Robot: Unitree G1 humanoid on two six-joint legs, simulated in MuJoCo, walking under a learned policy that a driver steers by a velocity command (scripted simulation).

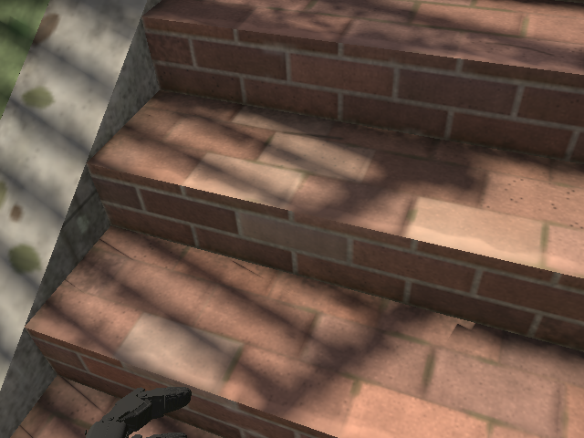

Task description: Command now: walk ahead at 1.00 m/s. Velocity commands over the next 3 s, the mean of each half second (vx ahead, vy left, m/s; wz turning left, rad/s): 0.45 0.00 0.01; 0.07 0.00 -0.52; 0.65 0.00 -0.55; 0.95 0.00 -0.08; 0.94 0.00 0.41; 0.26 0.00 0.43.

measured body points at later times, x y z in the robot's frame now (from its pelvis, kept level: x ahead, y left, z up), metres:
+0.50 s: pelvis +0.31 -0.09 +0.23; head +0.36 -0.10 +0.68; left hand +0.16 +0.14 +0.12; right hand +0.59 -0.24 +0.18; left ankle +0.48 -0.02 -0.31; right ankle +0.20 -0.12 -0.51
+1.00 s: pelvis +0.43 -0.14 +0.36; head +0.43 -0.16 +0.81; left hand +0.62 +0.06 +0.26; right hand +0.51 -0.42 +0.26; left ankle +0.49 -0.05 -0.35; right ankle +0.42 -0.24 -0.33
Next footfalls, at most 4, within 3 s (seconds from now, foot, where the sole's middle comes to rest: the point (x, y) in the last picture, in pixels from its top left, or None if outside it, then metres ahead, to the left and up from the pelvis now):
0.12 right None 0.24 -0.12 -0.57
0.56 left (350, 372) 0.53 -0.05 -0.39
1.04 right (484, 414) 0.45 -0.26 -0.39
1.46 left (435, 181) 0.82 -0.22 -0.21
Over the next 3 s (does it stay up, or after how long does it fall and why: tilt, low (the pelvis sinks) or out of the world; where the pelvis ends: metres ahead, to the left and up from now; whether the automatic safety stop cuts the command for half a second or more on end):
stays up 1.70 -0.71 0.91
